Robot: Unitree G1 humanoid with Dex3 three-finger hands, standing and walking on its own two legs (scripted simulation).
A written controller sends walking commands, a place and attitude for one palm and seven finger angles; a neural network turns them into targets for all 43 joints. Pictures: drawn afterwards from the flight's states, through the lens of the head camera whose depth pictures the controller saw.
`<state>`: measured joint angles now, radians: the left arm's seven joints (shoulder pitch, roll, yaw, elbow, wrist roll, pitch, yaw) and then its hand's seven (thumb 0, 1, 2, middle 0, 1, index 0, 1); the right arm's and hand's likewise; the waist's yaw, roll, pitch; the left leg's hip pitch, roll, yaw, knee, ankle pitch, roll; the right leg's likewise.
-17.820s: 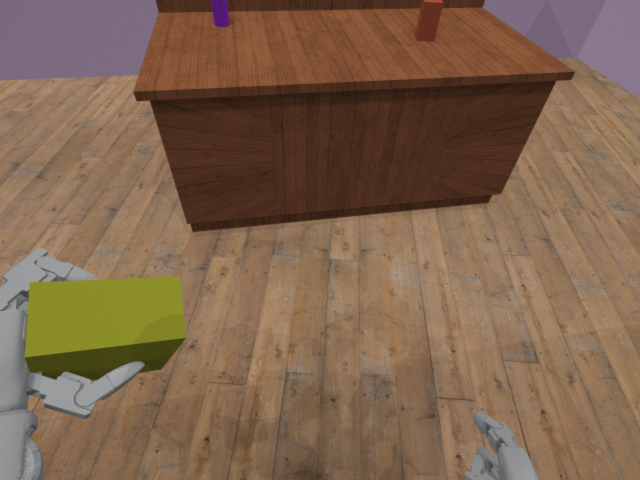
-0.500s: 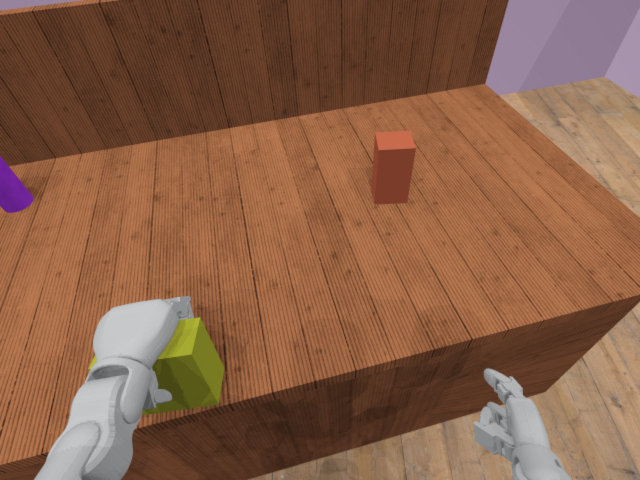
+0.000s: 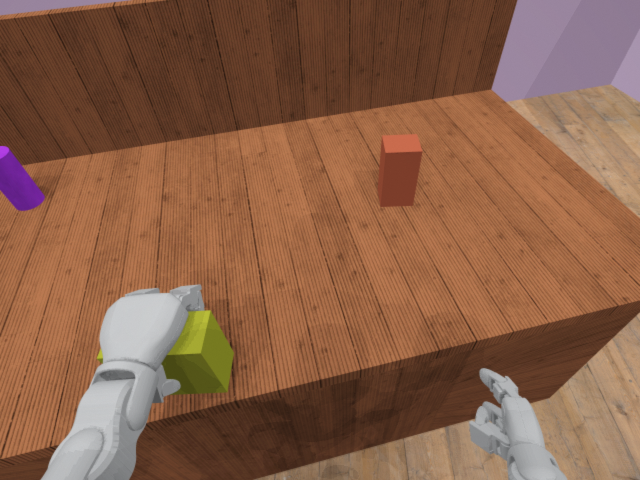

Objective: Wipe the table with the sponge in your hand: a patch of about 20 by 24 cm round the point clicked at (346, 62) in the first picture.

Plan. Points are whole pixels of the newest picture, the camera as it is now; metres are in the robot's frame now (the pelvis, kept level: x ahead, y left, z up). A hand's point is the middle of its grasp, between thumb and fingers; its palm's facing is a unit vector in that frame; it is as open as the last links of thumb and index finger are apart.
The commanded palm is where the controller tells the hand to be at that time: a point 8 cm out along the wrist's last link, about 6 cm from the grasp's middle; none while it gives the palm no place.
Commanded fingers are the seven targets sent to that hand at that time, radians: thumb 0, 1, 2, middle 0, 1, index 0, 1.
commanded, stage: move the sponge above the wiping area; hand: left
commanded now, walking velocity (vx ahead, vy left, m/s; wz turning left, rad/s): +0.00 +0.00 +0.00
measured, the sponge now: (177, 361) +0.24 +0.25 -0.01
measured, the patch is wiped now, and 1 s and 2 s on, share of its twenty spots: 0.00 0.00 0.15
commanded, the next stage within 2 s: lower the sponge onto the table in 0.60 s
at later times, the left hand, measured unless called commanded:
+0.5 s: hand (155, 315) +0.26 +0.27 +0.06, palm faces +0.11 -0.04 -0.99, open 9.8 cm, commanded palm +0.23 +0.28 +0.12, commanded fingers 0.00 0.10 1.30 -1.20 -1.60 -1.20 -1.60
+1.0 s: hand (136, 314) +0.26 +0.28 +0.07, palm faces +0.14 -0.03 -0.99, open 9.8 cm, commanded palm +0.22 +0.27 +0.11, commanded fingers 0.00 0.10 1.30 -1.20 -1.60 -1.20 -1.60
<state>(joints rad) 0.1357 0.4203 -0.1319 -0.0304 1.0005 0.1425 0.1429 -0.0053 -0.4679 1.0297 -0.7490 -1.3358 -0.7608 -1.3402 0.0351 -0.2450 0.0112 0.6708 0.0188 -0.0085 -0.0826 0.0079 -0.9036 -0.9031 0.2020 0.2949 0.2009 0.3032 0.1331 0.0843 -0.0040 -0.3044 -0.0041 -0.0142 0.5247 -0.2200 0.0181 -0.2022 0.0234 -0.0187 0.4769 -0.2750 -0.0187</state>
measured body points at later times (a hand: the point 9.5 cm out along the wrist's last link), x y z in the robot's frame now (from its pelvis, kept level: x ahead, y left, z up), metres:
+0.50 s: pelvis +0.00 +0.00 +0.00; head +0.01 -0.03 +0.45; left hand +0.25 +0.27 +0.12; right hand +0.23 -0.22 -0.09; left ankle +0.04 +0.11 -0.74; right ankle -0.01 -0.12 -0.74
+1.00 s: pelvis +0.01 -0.01 +0.00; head +0.01 -0.04 +0.45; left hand +0.24 +0.28 +0.13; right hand +0.25 -0.20 -0.09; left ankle +0.04 +0.11 -0.74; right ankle -0.01 -0.12 -0.74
